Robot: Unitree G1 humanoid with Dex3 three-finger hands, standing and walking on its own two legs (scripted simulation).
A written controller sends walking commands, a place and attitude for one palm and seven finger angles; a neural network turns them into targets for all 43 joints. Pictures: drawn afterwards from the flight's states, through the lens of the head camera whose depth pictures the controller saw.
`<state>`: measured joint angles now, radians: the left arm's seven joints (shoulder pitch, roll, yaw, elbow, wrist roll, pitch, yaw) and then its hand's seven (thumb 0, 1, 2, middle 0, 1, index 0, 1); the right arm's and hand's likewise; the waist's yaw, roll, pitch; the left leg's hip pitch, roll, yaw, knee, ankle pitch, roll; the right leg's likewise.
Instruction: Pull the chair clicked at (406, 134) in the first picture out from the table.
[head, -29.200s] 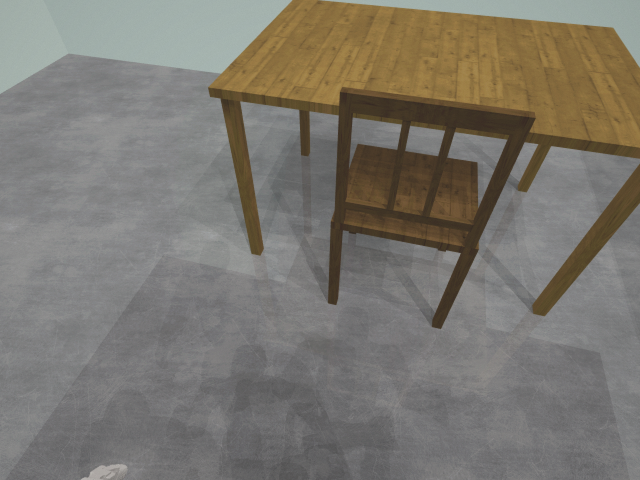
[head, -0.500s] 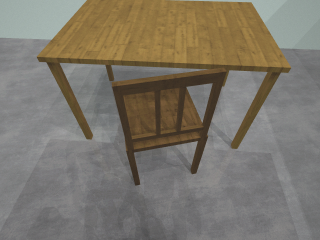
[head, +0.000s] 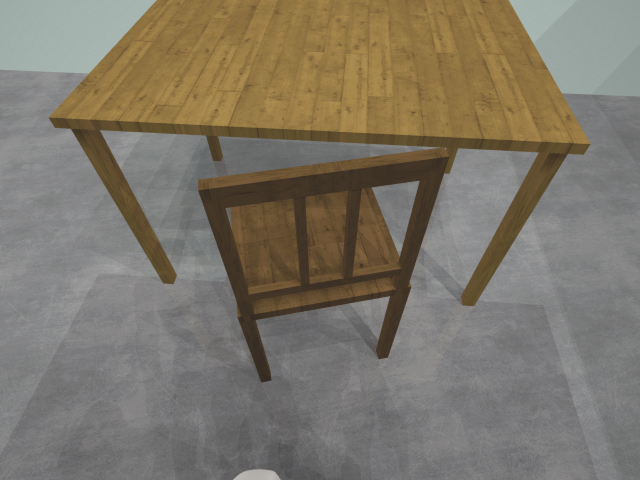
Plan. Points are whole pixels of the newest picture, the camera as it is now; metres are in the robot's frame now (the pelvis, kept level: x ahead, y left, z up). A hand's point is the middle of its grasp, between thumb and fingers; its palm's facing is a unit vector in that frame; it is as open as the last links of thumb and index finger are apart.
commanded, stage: take the last steps up to it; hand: left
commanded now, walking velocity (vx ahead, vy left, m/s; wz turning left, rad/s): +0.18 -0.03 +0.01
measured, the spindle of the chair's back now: (302, 243) +0.53 +0.08 -0.11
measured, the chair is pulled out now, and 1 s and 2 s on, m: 0.13 0.13 0.13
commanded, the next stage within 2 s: come to a stop and stand still in 0.12 s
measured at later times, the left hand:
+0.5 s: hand (222, 448) +0.18 +0.17 -0.16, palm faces +0.04 -0.96 -0.26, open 7.3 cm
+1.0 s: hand (210, 442) +0.19 +0.19 -0.17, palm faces -0.02 -0.95 -0.30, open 7.4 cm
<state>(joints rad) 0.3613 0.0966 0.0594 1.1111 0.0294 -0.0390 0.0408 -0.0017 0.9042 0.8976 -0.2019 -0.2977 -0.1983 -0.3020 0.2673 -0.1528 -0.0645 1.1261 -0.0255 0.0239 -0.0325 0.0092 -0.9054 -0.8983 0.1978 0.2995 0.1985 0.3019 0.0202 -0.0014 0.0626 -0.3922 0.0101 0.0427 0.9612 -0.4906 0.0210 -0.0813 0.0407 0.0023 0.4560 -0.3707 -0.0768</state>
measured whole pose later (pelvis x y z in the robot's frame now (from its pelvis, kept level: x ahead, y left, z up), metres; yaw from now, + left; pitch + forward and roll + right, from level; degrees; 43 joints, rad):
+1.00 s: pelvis +0.11 -0.01 -0.02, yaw -1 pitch -1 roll +0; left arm 0.22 0.18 0.01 0.92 0.03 -0.03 0.05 0.00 0.90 0.90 -0.20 -0.30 -0.20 -0.30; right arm 0.21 -0.21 -0.05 0.94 -0.01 0.04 -0.01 0.01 -0.90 -0.90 0.20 0.30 0.20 0.30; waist -0.02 0.06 0.09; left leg -0.42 -0.01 0.00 0.84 -0.42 0.01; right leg -0.22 0.03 0.01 0.66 -0.42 -0.04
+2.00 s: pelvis +0.13 +0.03 +0.00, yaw -1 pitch +0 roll +0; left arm 0.27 0.17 -0.01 1.09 0.02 -0.01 0.05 0.00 0.90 0.90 -0.20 -0.30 -0.20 -0.30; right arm 0.24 -0.16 -0.01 1.11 0.00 -0.02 -0.02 0.01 -0.92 -0.90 0.20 0.30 0.20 0.30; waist 0.00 -0.03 0.03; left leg -0.25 -0.05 0.06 0.45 -0.19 0.07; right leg -0.11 -0.02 0.03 0.44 -0.33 0.03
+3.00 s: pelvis +0.14 -0.03 -0.02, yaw +10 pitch -1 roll +0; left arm 0.34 0.17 0.02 1.02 0.03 0.04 0.04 0.00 0.90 0.90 -0.20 -0.30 -0.20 -0.30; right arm 0.26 -0.15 -0.04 1.07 -0.03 0.01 -0.04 0.01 -0.91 -0.90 0.20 0.30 0.20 0.30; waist -0.01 -0.06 0.06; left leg -0.35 0.00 0.06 0.69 -0.31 0.05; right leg -0.17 0.01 -0.17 0.72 -0.49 -0.05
